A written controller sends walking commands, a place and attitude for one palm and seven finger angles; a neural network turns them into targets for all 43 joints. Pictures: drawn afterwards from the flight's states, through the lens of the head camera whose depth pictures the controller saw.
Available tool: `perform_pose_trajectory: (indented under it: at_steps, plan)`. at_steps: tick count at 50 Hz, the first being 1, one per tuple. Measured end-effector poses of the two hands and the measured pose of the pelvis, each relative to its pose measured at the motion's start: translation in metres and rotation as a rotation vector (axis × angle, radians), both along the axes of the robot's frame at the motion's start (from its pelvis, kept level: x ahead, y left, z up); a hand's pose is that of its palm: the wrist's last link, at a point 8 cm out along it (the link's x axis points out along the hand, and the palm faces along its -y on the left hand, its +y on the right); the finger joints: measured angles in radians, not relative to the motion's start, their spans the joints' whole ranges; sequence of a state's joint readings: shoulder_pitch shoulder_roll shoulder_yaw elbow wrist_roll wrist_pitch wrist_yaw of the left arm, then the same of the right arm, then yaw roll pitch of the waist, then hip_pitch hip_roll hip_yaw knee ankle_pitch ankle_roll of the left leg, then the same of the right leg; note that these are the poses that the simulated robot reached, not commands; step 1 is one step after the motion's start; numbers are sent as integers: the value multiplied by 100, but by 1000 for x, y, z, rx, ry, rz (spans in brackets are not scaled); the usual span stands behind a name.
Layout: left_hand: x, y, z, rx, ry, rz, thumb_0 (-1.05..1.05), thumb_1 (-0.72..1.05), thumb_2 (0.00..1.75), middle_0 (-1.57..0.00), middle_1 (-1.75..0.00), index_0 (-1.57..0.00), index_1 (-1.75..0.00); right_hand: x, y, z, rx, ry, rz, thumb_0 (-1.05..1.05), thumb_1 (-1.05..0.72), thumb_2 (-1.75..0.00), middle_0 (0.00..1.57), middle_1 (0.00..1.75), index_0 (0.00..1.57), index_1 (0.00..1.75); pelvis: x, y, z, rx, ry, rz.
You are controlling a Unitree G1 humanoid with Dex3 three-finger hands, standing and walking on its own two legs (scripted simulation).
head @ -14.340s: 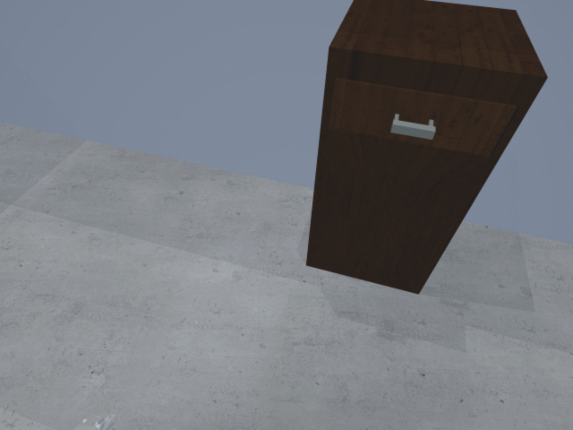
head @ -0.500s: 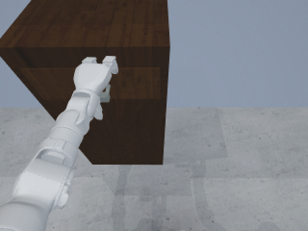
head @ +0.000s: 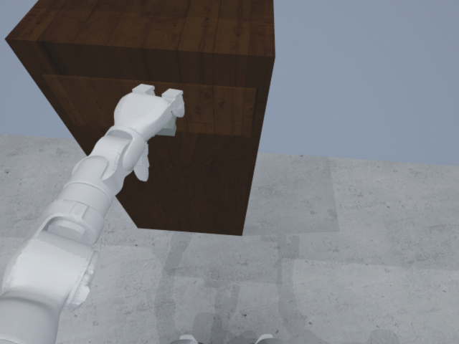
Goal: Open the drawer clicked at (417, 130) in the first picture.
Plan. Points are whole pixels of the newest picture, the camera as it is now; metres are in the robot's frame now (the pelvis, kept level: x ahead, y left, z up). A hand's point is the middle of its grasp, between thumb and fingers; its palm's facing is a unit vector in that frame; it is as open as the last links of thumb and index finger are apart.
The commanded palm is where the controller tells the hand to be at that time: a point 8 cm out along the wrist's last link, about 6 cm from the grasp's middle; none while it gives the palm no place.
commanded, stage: move the hooked fingers above the handle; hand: left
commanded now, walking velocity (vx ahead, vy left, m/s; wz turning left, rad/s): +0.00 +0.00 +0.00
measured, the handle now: (152, 119) +0.55 +0.15 +0.02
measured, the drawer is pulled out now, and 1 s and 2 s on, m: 0.00 0.00 0.00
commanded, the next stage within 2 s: none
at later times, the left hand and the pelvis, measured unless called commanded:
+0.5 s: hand (142, 115) +0.50 +0.15 +0.08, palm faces -0.11 +0.00 -0.99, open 13.7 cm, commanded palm +0.49 +0.18 +0.13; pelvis -0.02 +0.00 +0.01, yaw -4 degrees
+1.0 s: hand (154, 106) +0.51 +0.13 +0.09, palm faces +0.12 -0.01 -0.99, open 13.2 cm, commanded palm +0.49 +0.17 +0.13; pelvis +0.00 +0.02 +0.00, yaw -2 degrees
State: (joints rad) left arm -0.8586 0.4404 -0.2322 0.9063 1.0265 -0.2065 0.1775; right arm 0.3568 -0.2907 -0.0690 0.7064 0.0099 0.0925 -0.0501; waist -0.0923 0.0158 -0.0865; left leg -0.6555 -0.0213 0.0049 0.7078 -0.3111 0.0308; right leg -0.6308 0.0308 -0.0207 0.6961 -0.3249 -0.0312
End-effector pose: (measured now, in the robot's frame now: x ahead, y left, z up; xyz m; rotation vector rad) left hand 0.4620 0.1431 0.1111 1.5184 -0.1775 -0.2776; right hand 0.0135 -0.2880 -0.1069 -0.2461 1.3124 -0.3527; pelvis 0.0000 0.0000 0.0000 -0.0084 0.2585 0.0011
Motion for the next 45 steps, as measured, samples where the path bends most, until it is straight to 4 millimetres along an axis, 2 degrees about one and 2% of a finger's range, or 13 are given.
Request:
perform_pose_trajectory:
  at_steps: [4, 6, 9, 14, 19, 22, 25, 29, 32, 34, 37, 41, 45]
  plan:
    - [19, -13, 14, -82, -137, 16, 0, -49, 30, -38, -124, -32, -121, 6, 7, -4, 17, -19, -18, 0, -91, -90, 20, 30, 20, 30, 5, 3, -4, 0, 24, -17]
    - [21, -16, 15, -71, -184, 39, 0, -49, 30, -47, -131, -33, -121, 9, 14, -9, 42, -19, -18, 0, -91, -90, 20, 30, 20, 30, 7, 5, -4, 0, 29, -24]
    - [21, -22, 19, -24, -219, 81, 0, -49, 30, -51, -132, -36, -128, 14, 27, -17, 91, -17, -16, 0, -91, -90, 20, 30, 20, 30, 5, 7, -4, 0, 24, -33]
    - [22, -33, 28, 47, -168, 175, 0, -49, 30, -51, -129, -39, -136, 23, 47, -21, 144, -62, -53, 0, -91, -90, 20, 30, 21, 30, -1, 8, 2, 8, -5, -55]
    - [21, -34, 37, 54, -52, 222, 0, -49, 30, -42, -124, -38, -130, 23, 53, -13, 136, -126, -89, 0, -91, -90, 20, 30, 21, 30, -10, 6, 6, 14, -43, -70]
    - [22, -21, 36, 44, 10, 249, 0, -49, 30, -38, -123, -36, -127, 15, 47, -7, 102, -149, -99, 0, -91, -90, 21, 30, 21, 30, -15, 4, 7, 15, -51, -72]
    - [22, 6, 29, 58, 46, 276, 1, -50, 30, -35, -121, -35, -124, 2, 36, -3, 58, -139, -100, 0, -91, -90, 21, 30, 21, 30, -19, 2, 5, 14, -42, -71]
    - [15, 48, 11, 97, 81, 286, 1, -49, 30, -33, -121, -33, -122, -20, 18, -2, 5, -69, -81, 0, -91, -90, 20, 30, 21, 30, -19, 1, 1, 8, -16, -56]
    - [6, 61, -5, 99, 97, 235, 0, -49, 30, -32, -120, -32, -121, -34, 9, 0, -17, 14, -55, 0, -91, -90, 20, 30, 21, 30, -16, 3, -1, 0, 4, -34]
    - [2, 59, -8, 74, 70, 186, 0, -49, 30, -32, -120, -32, -121, -40, 5, 1, -27, 65, -35, 0, -91, -90, 20, 30, 21, 30, -12, 4, -3, -5, 15, -17]
    - [2, 42, 0, 22, -5, 80, 0, -49, 30, -32, -120, -31, -121, -39, 3, 2, -33, 105, -16, 0, -91, -90, 20, 30, 21, 30, -4, 7, -5, -12, 25, 5]
    - [16, 9, 19, -51, -129, 22, 0, -49, 30, -32, -120, -31, -121, -24, 7, 0, -13, 81, -20, 1, -91, -90, 20, 30, 20, 30, 4, 11, -7, -19, 30, 10]
    - [23, 0, 25, -83, -188, 100, 0, -49, 30, -47, -132, -36, -125, -4, 22, -11, 51, 35, -9, 0, -91, -90, 20, 30, 20, 30, 7, 15, -7, -16, 33, -9]
